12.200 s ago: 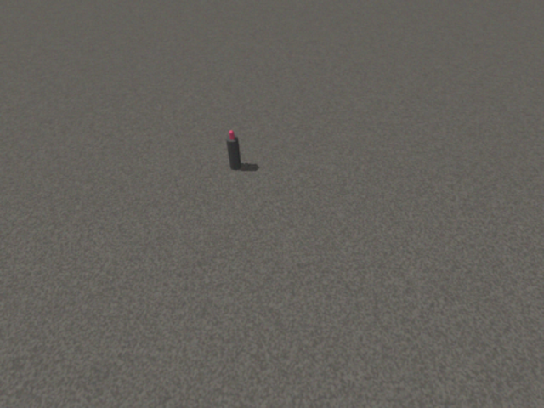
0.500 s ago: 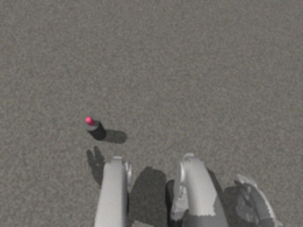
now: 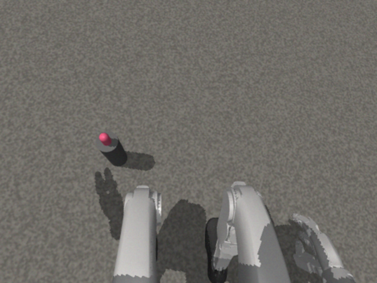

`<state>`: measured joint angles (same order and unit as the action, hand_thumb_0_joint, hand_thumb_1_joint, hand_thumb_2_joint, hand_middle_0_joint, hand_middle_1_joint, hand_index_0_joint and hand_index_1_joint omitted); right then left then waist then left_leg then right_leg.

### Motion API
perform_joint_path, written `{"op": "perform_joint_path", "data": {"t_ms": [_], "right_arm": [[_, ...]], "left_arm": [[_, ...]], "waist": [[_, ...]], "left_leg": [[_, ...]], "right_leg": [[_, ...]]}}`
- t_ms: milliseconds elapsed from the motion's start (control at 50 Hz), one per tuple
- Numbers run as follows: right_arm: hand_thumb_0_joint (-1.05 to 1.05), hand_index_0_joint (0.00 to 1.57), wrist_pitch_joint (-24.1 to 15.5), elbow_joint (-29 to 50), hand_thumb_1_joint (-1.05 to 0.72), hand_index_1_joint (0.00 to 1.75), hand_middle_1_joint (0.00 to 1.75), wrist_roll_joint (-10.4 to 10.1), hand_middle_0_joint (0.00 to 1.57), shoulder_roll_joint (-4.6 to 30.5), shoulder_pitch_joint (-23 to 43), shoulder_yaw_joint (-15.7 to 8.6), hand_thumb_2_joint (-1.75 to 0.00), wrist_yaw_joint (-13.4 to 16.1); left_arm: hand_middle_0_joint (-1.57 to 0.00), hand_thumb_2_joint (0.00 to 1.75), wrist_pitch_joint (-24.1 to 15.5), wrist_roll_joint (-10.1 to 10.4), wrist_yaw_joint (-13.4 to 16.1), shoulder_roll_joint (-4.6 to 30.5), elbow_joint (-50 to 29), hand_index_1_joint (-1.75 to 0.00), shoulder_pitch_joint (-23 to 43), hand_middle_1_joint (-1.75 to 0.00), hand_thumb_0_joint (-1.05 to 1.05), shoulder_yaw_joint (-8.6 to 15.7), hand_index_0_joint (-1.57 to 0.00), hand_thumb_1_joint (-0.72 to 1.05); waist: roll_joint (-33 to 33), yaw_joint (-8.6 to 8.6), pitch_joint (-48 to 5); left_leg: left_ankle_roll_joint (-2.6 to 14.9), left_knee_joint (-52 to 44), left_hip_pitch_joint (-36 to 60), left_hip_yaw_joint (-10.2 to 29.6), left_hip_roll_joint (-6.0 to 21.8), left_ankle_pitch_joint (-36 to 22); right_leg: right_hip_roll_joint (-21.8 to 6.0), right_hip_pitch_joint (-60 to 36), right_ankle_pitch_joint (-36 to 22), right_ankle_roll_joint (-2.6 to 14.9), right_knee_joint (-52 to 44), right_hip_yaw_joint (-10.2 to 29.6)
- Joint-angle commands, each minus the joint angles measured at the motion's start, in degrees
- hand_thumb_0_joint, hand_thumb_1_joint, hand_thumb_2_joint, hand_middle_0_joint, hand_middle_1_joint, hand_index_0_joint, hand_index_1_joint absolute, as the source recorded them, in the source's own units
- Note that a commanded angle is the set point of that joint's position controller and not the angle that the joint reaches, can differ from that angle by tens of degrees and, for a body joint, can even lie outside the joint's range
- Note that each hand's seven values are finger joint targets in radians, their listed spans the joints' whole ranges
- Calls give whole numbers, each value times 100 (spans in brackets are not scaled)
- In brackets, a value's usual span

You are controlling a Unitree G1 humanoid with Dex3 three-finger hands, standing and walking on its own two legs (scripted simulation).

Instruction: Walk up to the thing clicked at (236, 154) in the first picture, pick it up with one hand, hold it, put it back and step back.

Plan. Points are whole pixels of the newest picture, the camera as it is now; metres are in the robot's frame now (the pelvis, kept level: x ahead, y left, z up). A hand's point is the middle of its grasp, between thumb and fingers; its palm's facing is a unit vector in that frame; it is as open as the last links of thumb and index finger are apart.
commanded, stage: go down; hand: left
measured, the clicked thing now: (112, 148) +0.45 +0.24 -0.32
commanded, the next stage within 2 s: approach in 0.50 s
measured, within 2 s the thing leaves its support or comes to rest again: neither
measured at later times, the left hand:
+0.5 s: hand out of the picture +0.35 +0.43 -0.02, palm faces +0.26 -0.96 -0.11, open 17.7 cm
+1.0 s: hand (26, 156) +0.37 +0.39 -0.15, palm faces +0.25 -0.97 +0.01, open 17.7 cm
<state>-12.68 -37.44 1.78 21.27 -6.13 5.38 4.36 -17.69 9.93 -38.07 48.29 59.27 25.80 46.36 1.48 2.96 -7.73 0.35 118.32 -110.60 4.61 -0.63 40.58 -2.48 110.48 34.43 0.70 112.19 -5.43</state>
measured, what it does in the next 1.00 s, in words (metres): lowers itself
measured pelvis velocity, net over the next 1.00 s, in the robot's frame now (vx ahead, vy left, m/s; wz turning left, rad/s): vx -0.01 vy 0.00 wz -0.04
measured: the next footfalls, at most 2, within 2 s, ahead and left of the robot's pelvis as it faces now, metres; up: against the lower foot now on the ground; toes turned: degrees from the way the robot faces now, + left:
none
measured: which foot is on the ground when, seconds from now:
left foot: down 0.00-1.00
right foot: down 0.00-1.00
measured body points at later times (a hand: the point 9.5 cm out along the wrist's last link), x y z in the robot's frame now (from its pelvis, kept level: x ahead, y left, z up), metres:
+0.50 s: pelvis -0.01 +0.00 -0.02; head +0.20 +0.07 +0.37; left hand +0.33 +0.48 -0.01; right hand +0.16 -0.27 -0.12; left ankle +0.07 +0.11 -0.41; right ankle +0.11 -0.12 -0.41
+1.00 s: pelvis -0.01 +0.00 -0.09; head +0.21 +0.09 +0.29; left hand +0.36 +0.44 -0.14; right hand +0.16 -0.27 -0.18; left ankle +0.07 +0.11 -0.41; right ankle +0.11 -0.12 -0.41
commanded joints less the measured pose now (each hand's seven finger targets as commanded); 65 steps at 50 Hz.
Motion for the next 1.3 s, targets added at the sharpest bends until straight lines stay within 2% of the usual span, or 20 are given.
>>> {"op": "perform_joint_path", "data": {"t_ms": [0, 40, 200, 320, 440, 540, 600, 640, 680, 720, 800, 860, 940, 960, 1060, 1080, 1140, 1180, 1220, 1280], "right_arm": [[0, 20, -156, 337, -88, 30, 30, -14, 20, 1274, -743, -496, -90, 89], [0, 20, -140, 344, -87, 30, 30, -32, 20, 1259, -726, -483, -90, 78], [0, 20, -155, 384, -88, 30, 30, -79, 20, 1341, -652, -493, -90, 36], [0, 20, -105, 298, -88, 30, 30, -68, 20, 1382, -827, -470, -90, 30], [0, 20, -69, 220, -88, 30, 30, -44, 20, 1356, -873, -441, -90, 1], [0, 20, -55, 280, -88, 30, 30, -32, 20, 1392, -798, -448, -90, -17], [0, 20, -75, 279, -89, 30, 30, -29, 20, 1385, -723, -446, -89, -34], [0, 20, -90, 201, -89, 30, 30, -22, 20, 1326, -771, -414, -89, -63], [0, 20, -122, 220, -89, 30, 30, -4, 20, 1327, -650, -387, -89, -91], [0, 20, -171, 78, -90, 30, 30, 23, 20, 1301, -714, -357, -89, -127], [0, 20, -253, 53, -90, 30, 30, 136, 20, 1320, -618, -256, -89, -207], [0, 20, -249, 42, -90, 30, 30, 246, 20, 1391, -450, -167, -89, -269], [0, 20, -172, 74, -90, 30, 30, 431, 20, 1581, -282, -36, -89, -363], [0, 20, -138, 77, -90, 30, 30, 477, 20, 1617, -276, 8, -89, -378], [0, 20, 111, 74, -90, 30, 30, 667, 20, 1762, -3, 258, -90, -467], [0, 20, 166, 29, -90, 30, 30, 714, 20, 1785, -10, 298, -90, -477], [0, 20, 287, 55, -91, 30, 30, 797, 20, 1850, 265, 428, -90, -532], [0, 20, 336, 52, -91, 30, 30, 850, 20, 1899, 367, 548, -90, -543], [0, 20, 360, 82, -90, 30, 30, 915, 20, 1862, 508, 652, -90, -582], [0, 20, 369, 159, -90, 30, 30, 989, 20, 1922, 682, 820, -89, -618]], "left_arm": [[-5, 6, -307, 195, -15, 2604, -1078, -6, 826, -7, 0, 559, -5, -60], [-5, 6, -298, 167, -10, 2550, -1008, -6, 910, -6, 0, 473, -5, -60], [-4, 6, -317, 195, -10, 2552, -969, -5, 964, -6, 0, 448, -5, -59], [-5, 5, -318, 234, -66, 2636, -1056, -6, 992, -7, 0, 531, -5, -61], [-5, 6, -355, 243, -88, 2724, -998, -6, 1067, -7, 0, 619, -5, -61], [-5, 5, -406, 202, -103, 2865, -840, -6, 1178, -6, 0, 673, -5, -61], [-8, 0, -444, 241, -162, 2764, -735, -6, 1170, -6, 0, 626, -8, -61], [-7, 0, -502, 321, -213, 2437, -526, -3, 1179, -4, 0, 450, -8, -61], [-8, 0, -667, 421, -249, 2294, -423, -5, 1240, -6, 0, 446, -9, -61], [-8, 0, -883, 537, -313, 1873, -75, -5, 1245, -6, 0, 259, -9, -61], [-8, 0, -1574, 713, -277, 1811, 44, -7, 1631, -8, 0, 309, -9, -61], [-8, 0, -2013, 739, -239, 1564, 501, -7, 1615, -8, 0, 136, -9, -61], [-7, 0, -2566, 726, -133, 1868, 228, -8, 1789, -9, 0, 297, -9, -61], [-7, 1, -2662, 692, -94, 2020, 187, -9, 1842, -10, 0, 400, -8, -61], [-7, 2, -3007, 628, 53, 2019, 126, -9, 1611, -10, 0, 346, -8, -61], [-7, 4, -3082, 593, 88, 2246, -60, -10, 1711, -10, 0, 454, -7, -61], [-7, 4, -3201, 599, 79, 1637, 515, -10, 1331, -11, 0, 99, -7, -61], [-6, 4, -3401, 679, 140, 1776, 415, -10, 1485, -11, 0, 153, -7, -61], [-6, 4, -3539, 721, 198, 1314, 678, -10, 1534, -11, 0, -190, -7, -61], [-6, 3, -3756, 717, 398, 1153, 1028, -10, 1630, -12, 0, -407, -9, -61]], "waist": [[-1275, -270, -3514], [-1196, -206, -3269], [-1335, -231, -3004], [-1587, -242, -3392], [-1469, -231, -3293], [-1344, -191, -3153], [-1226, -164, -3080], [-1039, -60, -2865], [-1119, -25, -2720], [-882, 120, -2563], [-789, 193, -2564], [-711, 270, -2407], [-1361, 150, -2833], [-1476, 154, -2950], [-1910, 213, -2948], [-2097, 197, -3021], [-2007, 433, -2543], [-1940, 522, -2484], [-1805, 688, -2219], [-1599, 890, -1958]], "left_leg": [[97, -1694, 2166, -150, 1, -1247], [119, -1736, 1973, -110, 9, -972], [110, -1918, 1947, 127, 68, -219], [33, -1713, 2365, 129, 40, -1050], [69, -1535, 2046, 36, 12, -1129], [110, -1485, 1802, 6, 8, -723], [145, -1374, 1586, -65, -12, -539], [160, -1278, 1319, -92, -13, -396], [148, -1102, 1202, -97, -5, -490], [141, -905, 1036, -73, -2, -459], [131, -498, 780, -119, 1, -490], [98, -236, 712, -66, 24, -461], [-20, 36, 1127, 7, 70, -965], [-39, 95, 1193, 31, 74, -1066], [-132, 280, 1472, 206, 127, -1403], [-158, 334, 1591, 225, 145, -1548], [-163, 472, 1399, 346, 162, -1379], [-157, 638, 1304, 391, 164, -1359], [-132, 757, 1085, 419, 173, -1145], [-119, 886, 911, 509, 180, -859]], "right_leg": [[167, -2098, -619, 175, -971, 160], [177, -1932, -421, 166, -970, 127], [189, -1360, 6, 147, -768, 13], [139, -1344, -528, 193, -565, 24], [127, -1407, -549, 189, -493, 46], [136, -1346, -262, 163, -505, 57], [149, -1316, -116, 144, -524, 64], [164, -1259, 20, 133, -521, 59], [164, -1036, -56, 146, -353, 44], [173, -884, -21, 138, -244, 15], [200, -831, -53, 126, 24, -19], [223, -580, -37, 130, 266, -94], [201, -563, -446, 161, 728, -199], [207, -630, -515, 162, 810, -242], [211, -547, -756, 180, 1179, -440], [225, -561, -830, 186, 1255, -456], [240, -333, -717, 169, 1372, -596], [272, -358, -740, 153, 1429, -664], [293, -354, -671, 129, 1446, -727], [320, -336, -570, 96, 1456, -852]]}}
